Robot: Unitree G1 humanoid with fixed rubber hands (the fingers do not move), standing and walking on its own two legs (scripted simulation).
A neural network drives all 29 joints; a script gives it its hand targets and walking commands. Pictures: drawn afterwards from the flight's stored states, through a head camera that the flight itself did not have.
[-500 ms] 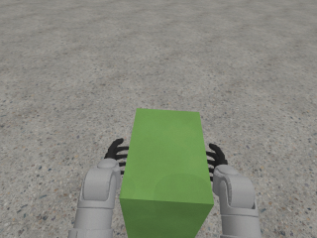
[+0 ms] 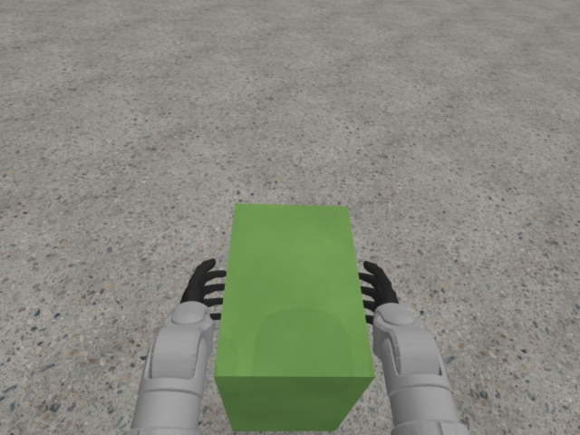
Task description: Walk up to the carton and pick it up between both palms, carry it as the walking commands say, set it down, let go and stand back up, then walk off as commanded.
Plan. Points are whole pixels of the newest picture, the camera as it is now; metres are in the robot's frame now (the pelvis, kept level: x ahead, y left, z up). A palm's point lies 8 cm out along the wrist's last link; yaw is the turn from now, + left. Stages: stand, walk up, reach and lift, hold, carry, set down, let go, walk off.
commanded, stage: hold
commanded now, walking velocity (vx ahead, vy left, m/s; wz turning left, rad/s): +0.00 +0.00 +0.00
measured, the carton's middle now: (287, 323) +0.32 +0.02 -0.05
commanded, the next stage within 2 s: set down in 0.20 s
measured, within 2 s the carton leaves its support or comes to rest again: neither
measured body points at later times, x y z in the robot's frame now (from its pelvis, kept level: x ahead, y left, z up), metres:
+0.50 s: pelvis -0.02 +0.02 -0.01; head -0.05 +0.04 +0.44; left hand +0.30 +0.17 +0.02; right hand +0.31 -0.10 +0.02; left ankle +0.08 +0.11 -0.74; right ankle -0.02 -0.11 -0.74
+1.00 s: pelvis -0.03 +0.00 -0.02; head +0.07 +0.01 +0.42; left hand +0.31 +0.15 -0.07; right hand +0.34 -0.11 -0.07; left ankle +0.08 +0.11 -0.74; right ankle -0.02 -0.11 -0.74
